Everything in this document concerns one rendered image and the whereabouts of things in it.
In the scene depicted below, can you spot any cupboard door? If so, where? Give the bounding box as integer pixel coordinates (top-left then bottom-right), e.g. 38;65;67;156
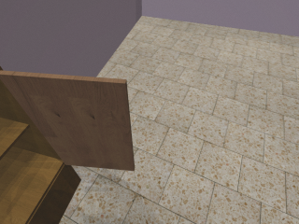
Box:
0;70;135;171

